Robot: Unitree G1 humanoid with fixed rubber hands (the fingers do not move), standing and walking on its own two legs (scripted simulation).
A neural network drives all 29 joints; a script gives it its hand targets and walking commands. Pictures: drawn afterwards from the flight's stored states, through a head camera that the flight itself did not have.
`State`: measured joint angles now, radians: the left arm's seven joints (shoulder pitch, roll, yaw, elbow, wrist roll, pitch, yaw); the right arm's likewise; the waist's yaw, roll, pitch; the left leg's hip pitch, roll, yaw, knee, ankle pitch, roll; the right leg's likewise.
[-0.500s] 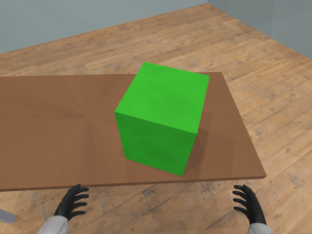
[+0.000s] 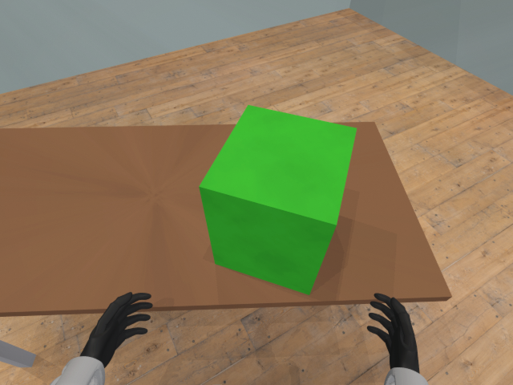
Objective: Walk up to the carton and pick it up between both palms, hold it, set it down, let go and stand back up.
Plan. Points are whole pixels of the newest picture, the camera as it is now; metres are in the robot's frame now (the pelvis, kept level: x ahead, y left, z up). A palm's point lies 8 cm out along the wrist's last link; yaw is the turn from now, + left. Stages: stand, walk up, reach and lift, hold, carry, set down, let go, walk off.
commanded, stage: reach and lift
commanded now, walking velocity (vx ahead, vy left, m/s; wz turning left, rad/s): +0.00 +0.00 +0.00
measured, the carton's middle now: (279, 202) +0.41 +0.00 +0.00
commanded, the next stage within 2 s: none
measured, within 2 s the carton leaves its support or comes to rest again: neither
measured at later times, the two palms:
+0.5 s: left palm (108, 320) +0.19 +0.26 -0.01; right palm (387, 341) +0.18 -0.16 -0.02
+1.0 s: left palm (123, 258) +0.27 +0.24 +0.03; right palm (393, 290) +0.24 -0.17 +0.01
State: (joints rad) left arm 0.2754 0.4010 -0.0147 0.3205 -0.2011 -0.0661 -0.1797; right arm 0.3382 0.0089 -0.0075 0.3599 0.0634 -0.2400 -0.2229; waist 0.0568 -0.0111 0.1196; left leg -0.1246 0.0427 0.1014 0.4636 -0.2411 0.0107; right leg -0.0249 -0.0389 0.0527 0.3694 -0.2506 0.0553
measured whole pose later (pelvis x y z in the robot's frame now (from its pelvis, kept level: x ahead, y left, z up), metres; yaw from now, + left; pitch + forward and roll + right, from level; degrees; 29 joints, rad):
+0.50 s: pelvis -0.01 +0.00 +0.00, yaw +1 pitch -5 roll -2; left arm 0.17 0.44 -0.05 0.27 -0.28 -0.13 -0.20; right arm 0.29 0.09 0.02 0.29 0.10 -0.27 -0.33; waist 0.06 -0.02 0.14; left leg -0.18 0.05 0.08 0.53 -0.26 0.01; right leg -0.07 -0.03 0.04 0.41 -0.26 0.05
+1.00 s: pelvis +0.01 -0.01 +0.00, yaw +1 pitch -3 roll -1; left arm -0.04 0.45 0.00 0.28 -0.29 0.04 -0.18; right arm 0.13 0.01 0.06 0.18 0.18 -0.09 -0.37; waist 0.02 -0.01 0.11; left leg -0.17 0.05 0.08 0.44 -0.23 0.00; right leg -0.06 -0.03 0.04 0.35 -0.24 0.05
